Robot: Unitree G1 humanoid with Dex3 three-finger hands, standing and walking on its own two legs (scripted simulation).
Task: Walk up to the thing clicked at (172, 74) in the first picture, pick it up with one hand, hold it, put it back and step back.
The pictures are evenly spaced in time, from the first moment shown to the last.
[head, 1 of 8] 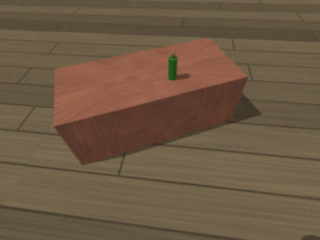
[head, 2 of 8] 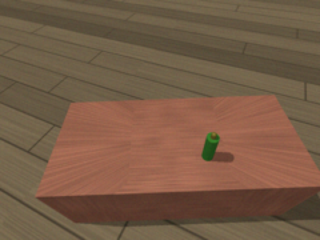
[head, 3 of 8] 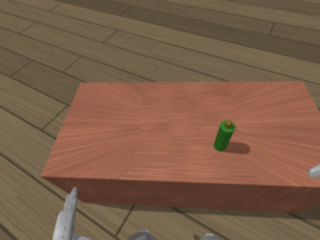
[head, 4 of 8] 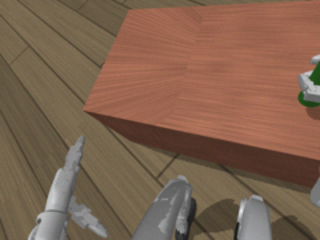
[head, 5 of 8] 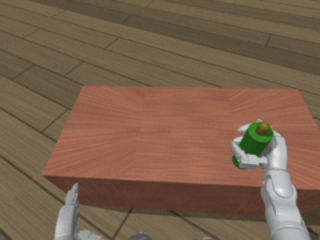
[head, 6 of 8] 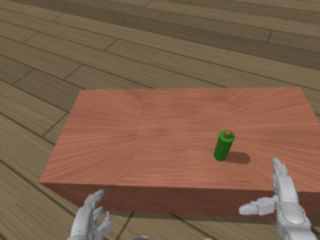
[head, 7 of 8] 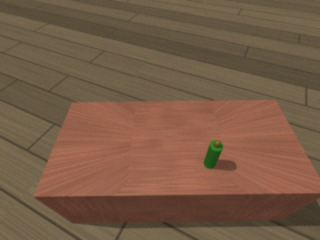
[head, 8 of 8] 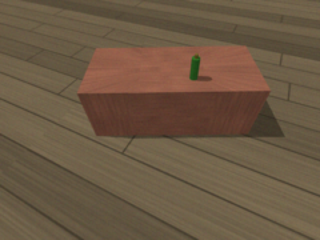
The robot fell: no
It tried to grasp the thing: yes
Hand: right
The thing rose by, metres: 0.26
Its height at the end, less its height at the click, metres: +0.00
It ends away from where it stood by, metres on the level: 0.02
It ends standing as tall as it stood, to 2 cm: yes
